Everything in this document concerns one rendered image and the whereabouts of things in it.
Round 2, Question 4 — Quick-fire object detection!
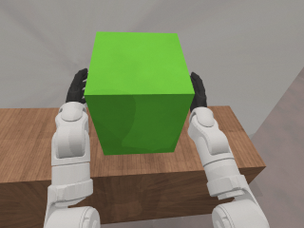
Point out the carton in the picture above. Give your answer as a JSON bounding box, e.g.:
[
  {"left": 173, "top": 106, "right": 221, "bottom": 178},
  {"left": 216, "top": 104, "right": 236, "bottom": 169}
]
[{"left": 84, "top": 31, "right": 195, "bottom": 156}]

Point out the right robot forearm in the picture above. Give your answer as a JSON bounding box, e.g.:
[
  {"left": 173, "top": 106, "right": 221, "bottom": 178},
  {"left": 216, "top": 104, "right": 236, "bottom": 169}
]
[{"left": 187, "top": 106, "right": 270, "bottom": 228}]

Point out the left robot upper arm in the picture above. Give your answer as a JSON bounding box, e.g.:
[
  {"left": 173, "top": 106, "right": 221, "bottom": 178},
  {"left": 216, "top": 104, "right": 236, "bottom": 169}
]
[{"left": 45, "top": 206, "right": 101, "bottom": 228}]

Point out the left robot hand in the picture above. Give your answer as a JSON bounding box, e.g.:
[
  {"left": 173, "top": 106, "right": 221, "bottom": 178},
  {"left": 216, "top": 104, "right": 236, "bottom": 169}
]
[{"left": 66, "top": 68, "right": 88, "bottom": 104}]

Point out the right robot upper arm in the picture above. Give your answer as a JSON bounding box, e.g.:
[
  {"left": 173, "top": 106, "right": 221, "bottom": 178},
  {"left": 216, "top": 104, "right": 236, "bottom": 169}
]
[{"left": 212, "top": 199, "right": 269, "bottom": 228}]

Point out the right robot hand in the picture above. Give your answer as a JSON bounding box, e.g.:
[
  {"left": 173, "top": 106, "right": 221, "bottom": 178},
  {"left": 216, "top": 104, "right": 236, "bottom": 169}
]
[{"left": 189, "top": 72, "right": 207, "bottom": 113}]

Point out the left robot forearm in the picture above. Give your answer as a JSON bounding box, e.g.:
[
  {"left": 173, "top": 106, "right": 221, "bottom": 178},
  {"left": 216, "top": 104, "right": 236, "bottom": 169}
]
[{"left": 43, "top": 102, "right": 93, "bottom": 228}]

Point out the pedestal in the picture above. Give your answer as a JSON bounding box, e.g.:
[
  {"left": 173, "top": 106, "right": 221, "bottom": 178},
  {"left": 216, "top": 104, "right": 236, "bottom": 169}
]
[{"left": 0, "top": 105, "right": 266, "bottom": 228}]

